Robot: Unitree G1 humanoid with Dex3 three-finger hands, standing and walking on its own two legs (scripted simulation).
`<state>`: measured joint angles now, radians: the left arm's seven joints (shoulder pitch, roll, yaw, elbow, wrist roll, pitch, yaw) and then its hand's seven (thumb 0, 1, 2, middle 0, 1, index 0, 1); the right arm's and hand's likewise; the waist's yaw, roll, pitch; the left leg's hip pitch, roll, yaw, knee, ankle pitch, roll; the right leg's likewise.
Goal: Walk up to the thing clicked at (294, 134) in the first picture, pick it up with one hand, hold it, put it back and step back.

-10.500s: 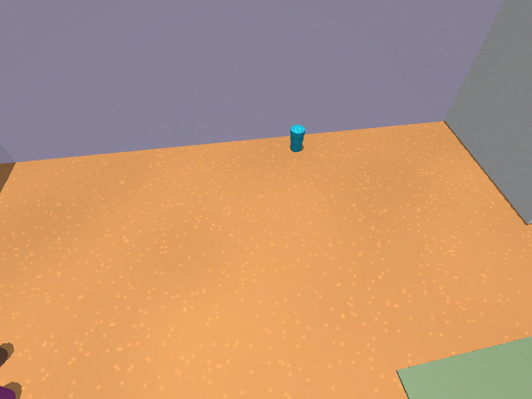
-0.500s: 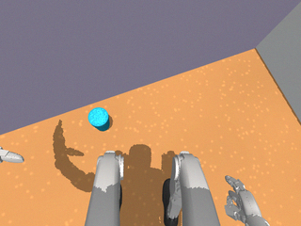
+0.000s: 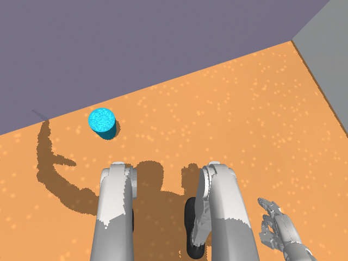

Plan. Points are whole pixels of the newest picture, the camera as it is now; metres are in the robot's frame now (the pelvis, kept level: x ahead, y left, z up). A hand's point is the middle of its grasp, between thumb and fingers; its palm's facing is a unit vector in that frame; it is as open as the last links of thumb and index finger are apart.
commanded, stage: go down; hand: left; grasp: from the side
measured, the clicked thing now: (105, 126) +0.48 +0.22 -0.35
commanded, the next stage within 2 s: approach in 0.78 s
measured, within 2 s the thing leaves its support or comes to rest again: neither
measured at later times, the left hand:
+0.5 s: hand out of the picture +0.38 +0.40 -0.04, palm faces +0.18 -0.98 -0.13, open 17.3 cm
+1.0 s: hand out of the picture +0.39 +0.41 -0.05, palm faces +0.19 -0.98 -0.10, open 17.4 cm
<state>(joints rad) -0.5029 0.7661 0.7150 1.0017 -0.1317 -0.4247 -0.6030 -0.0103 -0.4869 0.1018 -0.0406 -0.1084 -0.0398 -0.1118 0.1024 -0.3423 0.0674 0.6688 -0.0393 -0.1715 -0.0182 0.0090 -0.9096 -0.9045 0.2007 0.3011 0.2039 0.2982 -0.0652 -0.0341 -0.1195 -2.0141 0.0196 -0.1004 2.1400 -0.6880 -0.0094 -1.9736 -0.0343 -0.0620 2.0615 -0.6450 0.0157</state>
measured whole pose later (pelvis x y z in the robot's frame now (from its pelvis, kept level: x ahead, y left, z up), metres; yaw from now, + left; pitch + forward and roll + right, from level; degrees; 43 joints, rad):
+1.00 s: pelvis -0.01 +0.00 -0.06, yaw -2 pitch +30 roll -7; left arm -0.60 0.91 0.82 1.11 -0.19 -0.45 -0.71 -0.01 -0.53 0.09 -0.05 -0.10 -0.04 -0.12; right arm 0.10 -0.38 0.14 0.66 -0.06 -0.16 0.00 0.01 -0.91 -0.91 0.20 0.30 0.20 0.30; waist -0.10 -0.05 -0.05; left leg -2.17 0.01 -0.13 2.33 -0.69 -0.01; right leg -2.12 -0.03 -0.08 2.23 -0.64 0.02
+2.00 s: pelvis -0.02 +0.02 -0.14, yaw -10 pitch +12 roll -17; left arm -0.62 0.81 0.54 1.48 -0.11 -1.09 -0.20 -0.01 -0.57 0.04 -0.06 -0.08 -0.06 -0.08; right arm -0.15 -0.40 0.49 0.58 -0.35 -0.03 0.13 0.00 -0.94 -0.91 0.20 0.30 0.20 0.30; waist -0.25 -0.25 0.29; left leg -2.21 0.01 -0.34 2.67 -0.70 0.00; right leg -2.07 0.04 -0.22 2.40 -0.57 0.07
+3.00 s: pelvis -0.02 +0.03 -0.14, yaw -12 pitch +11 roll -19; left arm -0.70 0.89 0.50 1.55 -0.04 -1.14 0.06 0.00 -0.12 0.65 -0.63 -0.76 -0.57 -0.78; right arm -0.19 -0.38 0.56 0.55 -0.39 0.04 0.14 0.00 -0.89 -0.90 0.20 0.30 0.20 0.30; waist -0.28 -0.29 0.34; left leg -2.20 0.02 -0.39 2.68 -0.73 0.00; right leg -2.06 0.06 -0.26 2.37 -0.56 0.08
